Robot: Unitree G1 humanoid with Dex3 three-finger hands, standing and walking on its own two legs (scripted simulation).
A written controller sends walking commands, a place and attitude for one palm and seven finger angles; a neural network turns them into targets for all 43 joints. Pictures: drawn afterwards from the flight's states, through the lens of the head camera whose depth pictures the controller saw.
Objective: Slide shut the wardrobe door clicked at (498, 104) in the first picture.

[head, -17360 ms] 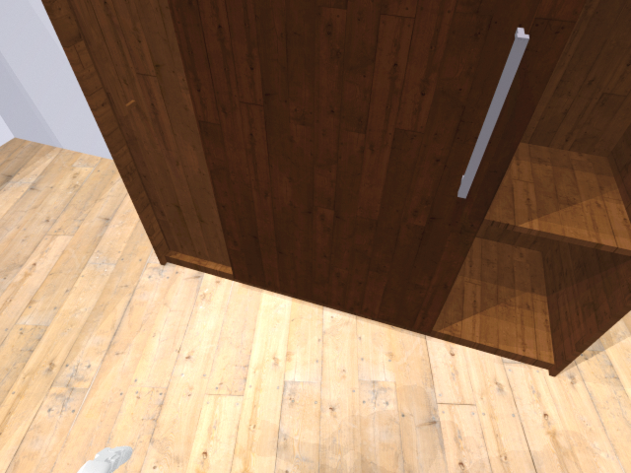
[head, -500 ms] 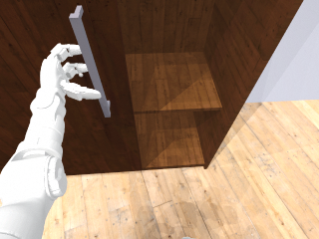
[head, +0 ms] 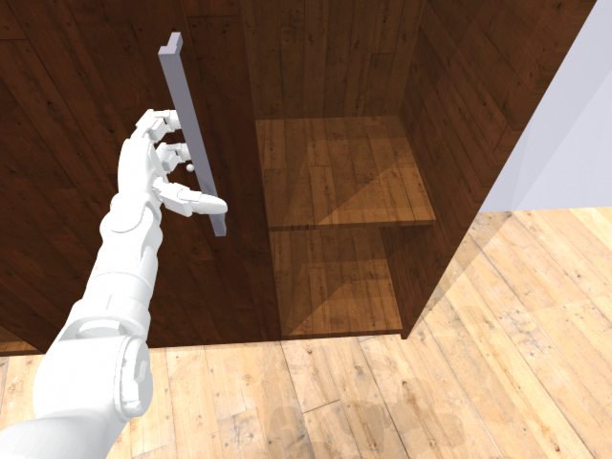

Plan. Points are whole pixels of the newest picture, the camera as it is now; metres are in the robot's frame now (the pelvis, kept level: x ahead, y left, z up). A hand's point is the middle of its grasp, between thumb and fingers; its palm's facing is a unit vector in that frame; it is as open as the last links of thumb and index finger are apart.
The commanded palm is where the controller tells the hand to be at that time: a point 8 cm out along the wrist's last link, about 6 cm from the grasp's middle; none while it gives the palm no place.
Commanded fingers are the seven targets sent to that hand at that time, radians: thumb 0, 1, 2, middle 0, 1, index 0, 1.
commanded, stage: slide the fingers in behind the handle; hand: left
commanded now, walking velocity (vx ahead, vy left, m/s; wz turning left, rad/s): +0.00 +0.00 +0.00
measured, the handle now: (202, 153) +0.52 +0.14 +0.11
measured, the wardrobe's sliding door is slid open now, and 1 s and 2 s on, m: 0.40 0.40 0.40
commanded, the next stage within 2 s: grip the handle and tug to test in 1.24 s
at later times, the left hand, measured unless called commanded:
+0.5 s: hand (212, 164) +0.46 +0.11 +0.14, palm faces +0.04 -1.00 -0.01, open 14.0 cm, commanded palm +0.44 +0.17 +0.13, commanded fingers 0.00 -0.50 0.30 -0.30 -1.20 -0.30 -1.20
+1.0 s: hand (213, 164) +0.46 +0.11 +0.14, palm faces +0.05 -1.00 +0.00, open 14.0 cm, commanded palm +0.44 +0.17 +0.13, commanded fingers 0.00 -0.50 0.30 -0.30 -1.20 -0.30 -1.20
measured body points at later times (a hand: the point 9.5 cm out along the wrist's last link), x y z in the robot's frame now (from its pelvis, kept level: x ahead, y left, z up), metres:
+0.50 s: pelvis +0.00 -0.01 +0.00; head +0.04 -0.03 +0.45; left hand +0.46 +0.17 +0.14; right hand +0.05 -0.27 -0.12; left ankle -0.01 +0.11 -0.72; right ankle +0.01 -0.12 -0.72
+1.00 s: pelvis +0.00 -0.01 +0.00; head +0.04 -0.03 +0.45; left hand +0.46 +0.17 +0.14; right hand +0.05 -0.27 -0.12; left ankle -0.01 +0.11 -0.72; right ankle +0.01 -0.12 -0.72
